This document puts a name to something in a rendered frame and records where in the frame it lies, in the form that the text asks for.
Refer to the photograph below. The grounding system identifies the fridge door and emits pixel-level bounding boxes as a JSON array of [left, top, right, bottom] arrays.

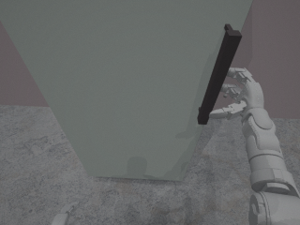
[[0, 0, 253, 181]]

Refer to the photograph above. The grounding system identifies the right robot upper arm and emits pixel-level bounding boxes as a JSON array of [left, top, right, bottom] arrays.
[[248, 191, 300, 225]]

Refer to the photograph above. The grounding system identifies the robot right forearm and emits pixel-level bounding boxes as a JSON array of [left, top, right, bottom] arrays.
[[241, 108, 300, 199]]

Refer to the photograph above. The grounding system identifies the handle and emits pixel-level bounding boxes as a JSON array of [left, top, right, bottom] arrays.
[[197, 23, 242, 125]]

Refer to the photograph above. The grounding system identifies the robot right hand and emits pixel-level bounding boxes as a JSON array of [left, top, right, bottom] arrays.
[[209, 67, 264, 121]]

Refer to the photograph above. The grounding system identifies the robot left hand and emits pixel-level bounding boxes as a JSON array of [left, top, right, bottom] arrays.
[[51, 201, 81, 225]]

